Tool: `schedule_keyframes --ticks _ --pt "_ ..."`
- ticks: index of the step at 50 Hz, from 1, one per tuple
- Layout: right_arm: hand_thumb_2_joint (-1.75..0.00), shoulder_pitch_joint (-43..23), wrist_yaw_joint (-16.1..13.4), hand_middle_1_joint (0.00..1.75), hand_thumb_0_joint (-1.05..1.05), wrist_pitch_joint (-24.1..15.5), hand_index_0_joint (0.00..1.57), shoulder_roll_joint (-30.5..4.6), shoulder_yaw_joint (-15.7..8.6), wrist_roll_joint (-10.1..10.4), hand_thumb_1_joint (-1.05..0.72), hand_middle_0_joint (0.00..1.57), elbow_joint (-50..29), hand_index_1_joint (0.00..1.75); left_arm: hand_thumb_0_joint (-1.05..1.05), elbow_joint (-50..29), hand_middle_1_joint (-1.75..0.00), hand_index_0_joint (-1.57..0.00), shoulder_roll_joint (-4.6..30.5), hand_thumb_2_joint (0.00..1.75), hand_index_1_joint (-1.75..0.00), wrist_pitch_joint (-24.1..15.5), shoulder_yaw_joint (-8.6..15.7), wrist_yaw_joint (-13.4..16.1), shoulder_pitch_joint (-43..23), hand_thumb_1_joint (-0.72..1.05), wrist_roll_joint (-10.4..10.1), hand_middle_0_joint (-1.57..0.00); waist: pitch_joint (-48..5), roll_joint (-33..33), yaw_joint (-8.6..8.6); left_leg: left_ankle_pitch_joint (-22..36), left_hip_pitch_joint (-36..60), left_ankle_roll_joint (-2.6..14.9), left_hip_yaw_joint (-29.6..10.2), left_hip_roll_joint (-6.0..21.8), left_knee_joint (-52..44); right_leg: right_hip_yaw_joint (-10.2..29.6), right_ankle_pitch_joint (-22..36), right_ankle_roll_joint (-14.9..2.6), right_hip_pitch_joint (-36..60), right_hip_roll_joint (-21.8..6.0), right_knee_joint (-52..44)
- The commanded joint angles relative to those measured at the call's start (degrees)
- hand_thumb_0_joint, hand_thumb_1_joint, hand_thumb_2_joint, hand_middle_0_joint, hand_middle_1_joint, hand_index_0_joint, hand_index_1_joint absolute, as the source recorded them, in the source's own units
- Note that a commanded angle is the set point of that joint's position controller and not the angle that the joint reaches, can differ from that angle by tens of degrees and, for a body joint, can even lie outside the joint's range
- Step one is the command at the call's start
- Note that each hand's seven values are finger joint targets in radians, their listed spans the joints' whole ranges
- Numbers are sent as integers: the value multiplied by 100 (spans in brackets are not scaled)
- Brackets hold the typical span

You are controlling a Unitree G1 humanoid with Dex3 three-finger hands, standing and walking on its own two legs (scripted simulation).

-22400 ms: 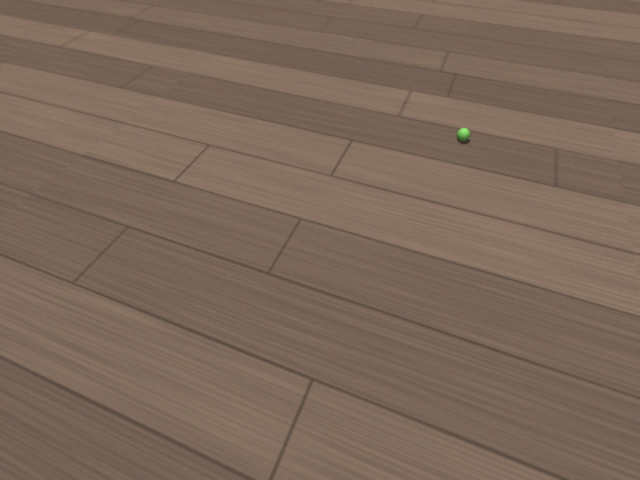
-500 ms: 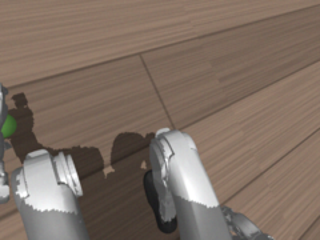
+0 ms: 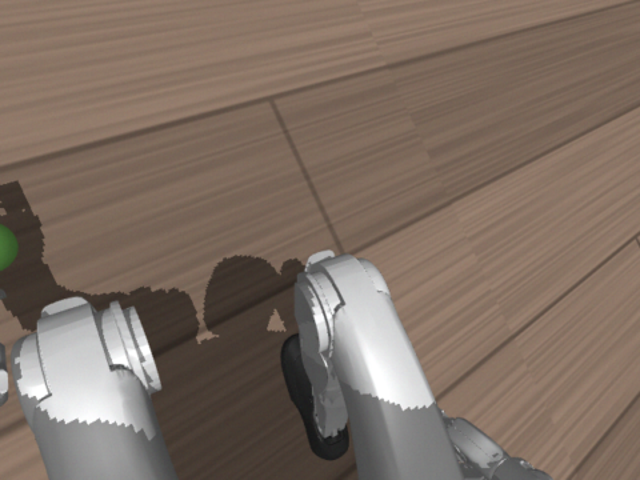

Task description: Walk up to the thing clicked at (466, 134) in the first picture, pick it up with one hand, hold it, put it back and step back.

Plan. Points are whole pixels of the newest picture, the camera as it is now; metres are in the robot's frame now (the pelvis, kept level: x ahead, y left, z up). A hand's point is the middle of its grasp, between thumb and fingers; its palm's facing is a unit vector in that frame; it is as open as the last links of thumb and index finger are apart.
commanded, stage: rest palm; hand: left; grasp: from above
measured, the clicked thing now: out of the picture +0.39 +0.32 -0.26
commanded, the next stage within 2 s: close in 0.36 s
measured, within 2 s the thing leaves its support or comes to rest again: neither
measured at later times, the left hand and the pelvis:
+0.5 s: hand out of the picture +0.38 +0.33 -0.25, palm faces -0.40 -0.18 -0.90, open 13.7 cm; pelvis +0.00 +0.00 +0.00, yaw -1 degrees
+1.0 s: hand out of the picture +0.38 +0.33 -0.24, palm faces -0.41 -0.18 -0.89, open 12.1 cm; pelvis +0.00 +0.00 +0.00, yaw -1 degrees
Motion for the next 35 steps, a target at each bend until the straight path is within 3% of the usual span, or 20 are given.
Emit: schedule_keyframes --ticks 1,8,13,14,17,27,32,35 --pt "-90 803 -10 30 0 -65 20 -1872 -531 35 -89 20 17 30 0 -501 -102 -8 996 91 -100 -25 -71 312 -1265 -47 -2 -7 -3471 2523 -252 876 2723 306 987 130 -1357 -848 1469 -513 1553 125 -1367" --pt "-90 673 -15 30 0 -115 20 -1890 -544 58 -89 20 66 30 0 -433 -101 -8 968 91 -99 87 -200 440 -1252 -47 -76 -7 -3147 2532 -224 456 2587 287 952 133 -1482 -839 1034 -542 1353 126 -1456" --pt "-90 731 13 30 0 -182 20 -1924 -515 72 -89 20 22 30 0 -363 -101 -10 1046 90 -99 149 -97 415 -1241 -45 -132 -9 -3282 2555 -242 752 2721 290 971 139 -1415 -822 1361 -513 1506 142 -1435" --pt "-90 726 35 30 0 -218 20 -1908 -538 82 -89 20 33 30 0 -416 -100 -10 914 89 -98 163 -231 364 -1297 -45 -137 -9 -3230 2562 -272 708 2711 286 964 131 -1377 -842 1317 -507 1420 118 -1390" --pt "-90 746 39 30 0 -213 20 -1913 -495 74 -89 20 20 30 0 -346 -101 -10 1004 89 -98 147 -132 330 -1177 -45 -158 -8 -3311 2600 -251 849 2780 284 943 143 -1395 -866 1472 -513 1538 142 -1384" --pt "-90 665 96 30 0 -263 20 -1972 -477 55 -89 20 11 30 0 -499 -102 -19 909 79 -97 112 -287 372 -1323 -32 -101 -14 -3222 2741 -333 822 2908 240 845 170 -1439 -938 1449 -517 1425 128 -1307" --pt "-90 697 117 30 0 -289 20 -1995 -473 59 -89 20 46 30 0 -510 -100 -22 916 75 -95 194 -266 479 -1361 -27 -156 -17 -3178 2566 -369 715 2738 260 886 157 -1417 -917 1349 -493 1485 127 -1436" --pt "-90 718 121 30 0 -337 20 -1947 -442 102 -89 20 -3 30 0 -384 -99 -23 944 75 -94 266 -281 394 -1311 -27 -180 -18 -3178 2670 -372 800 2865 249 885 161 -1408 -885 1462 -502 1500 114 -1358"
